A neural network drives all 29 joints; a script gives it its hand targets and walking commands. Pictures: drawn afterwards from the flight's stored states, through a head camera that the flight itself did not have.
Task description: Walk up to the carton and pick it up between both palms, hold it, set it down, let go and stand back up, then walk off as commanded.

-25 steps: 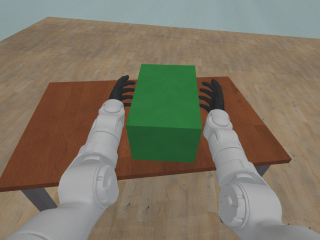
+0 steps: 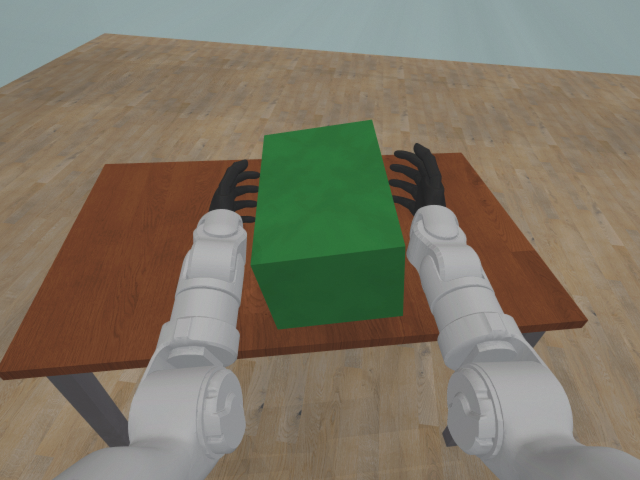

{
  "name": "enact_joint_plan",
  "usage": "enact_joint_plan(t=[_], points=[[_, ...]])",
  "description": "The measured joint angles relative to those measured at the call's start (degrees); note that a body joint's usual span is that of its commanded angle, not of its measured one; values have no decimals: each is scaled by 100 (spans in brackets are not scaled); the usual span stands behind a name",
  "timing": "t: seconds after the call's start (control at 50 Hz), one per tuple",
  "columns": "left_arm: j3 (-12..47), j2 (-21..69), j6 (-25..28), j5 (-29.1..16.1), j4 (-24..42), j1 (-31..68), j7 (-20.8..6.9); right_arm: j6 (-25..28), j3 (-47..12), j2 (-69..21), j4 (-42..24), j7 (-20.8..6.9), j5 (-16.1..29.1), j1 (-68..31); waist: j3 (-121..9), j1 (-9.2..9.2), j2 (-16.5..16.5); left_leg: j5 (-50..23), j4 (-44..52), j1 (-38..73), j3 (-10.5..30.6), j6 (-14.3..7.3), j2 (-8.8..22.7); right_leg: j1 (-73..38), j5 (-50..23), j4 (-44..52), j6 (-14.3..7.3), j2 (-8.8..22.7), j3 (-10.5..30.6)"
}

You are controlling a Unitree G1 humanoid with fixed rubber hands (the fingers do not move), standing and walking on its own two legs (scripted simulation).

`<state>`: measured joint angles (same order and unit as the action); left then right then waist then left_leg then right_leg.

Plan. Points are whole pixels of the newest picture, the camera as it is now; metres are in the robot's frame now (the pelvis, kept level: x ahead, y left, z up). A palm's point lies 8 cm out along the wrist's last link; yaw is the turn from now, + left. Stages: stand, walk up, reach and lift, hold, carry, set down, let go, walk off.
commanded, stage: reach and lift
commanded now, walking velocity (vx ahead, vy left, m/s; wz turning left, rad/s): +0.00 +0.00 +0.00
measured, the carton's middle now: (327, 218) +0.44 -0.01 +0.12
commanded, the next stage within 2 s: hold in 0.42 s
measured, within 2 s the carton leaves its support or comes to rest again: neither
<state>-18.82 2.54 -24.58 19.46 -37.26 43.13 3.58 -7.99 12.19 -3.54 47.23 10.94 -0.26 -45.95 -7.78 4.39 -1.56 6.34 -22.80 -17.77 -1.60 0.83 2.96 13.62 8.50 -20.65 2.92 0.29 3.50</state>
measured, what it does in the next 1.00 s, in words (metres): stands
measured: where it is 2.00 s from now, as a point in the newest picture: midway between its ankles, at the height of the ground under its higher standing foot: outside the picture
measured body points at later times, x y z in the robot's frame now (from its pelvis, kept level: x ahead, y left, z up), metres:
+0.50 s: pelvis +0.00 +0.00 +0.00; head -0.04 +0.02 +0.45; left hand +0.41 +0.13 +0.17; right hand +0.40 -0.13 +0.19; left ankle +0.06 +0.13 -0.74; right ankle +0.03 -0.15 -0.74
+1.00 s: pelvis +0.00 +0.00 +0.00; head -0.06 +0.02 +0.45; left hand +0.40 +0.13 +0.19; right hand +0.39 -0.13 +0.21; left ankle +0.06 +0.13 -0.74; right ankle +0.03 -0.15 -0.74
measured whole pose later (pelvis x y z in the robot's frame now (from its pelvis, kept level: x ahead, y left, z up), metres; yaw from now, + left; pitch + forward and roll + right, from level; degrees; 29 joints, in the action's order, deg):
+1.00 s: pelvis +0.00 +0.00 +0.00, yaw +0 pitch -2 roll -1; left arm -18.6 3.4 -32.4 20.9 -28.2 42.6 3.1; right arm -11.5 10.0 -2.8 44.3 10.8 1.9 -47.7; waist -6.7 4.4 -1.6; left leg 6.3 -22.5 -14.4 -1.6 0.9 3.0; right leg 10.3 8.6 -20.5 2.9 0.3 3.5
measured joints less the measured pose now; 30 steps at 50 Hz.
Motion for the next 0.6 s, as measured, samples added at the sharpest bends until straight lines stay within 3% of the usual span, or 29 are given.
enact_joint_plan(t=[0.2, 0.6], points=[[64, 61, -276, -4, 434, -46, 42, -43, -162, 77, -170, -25, 142, 14, 16, 0, 0, 0, 15, 28, 0, 3, 0, -23, 8, 4, 0, 0, 0], [44, 77, -510, 66, 649, -48, 37, -206, -172, 89, -180, -46, 168, -142, 63, 0, 0, 0, 25, 141, 0, 4, 0, -134, 10, 9, 0, 0, -1]])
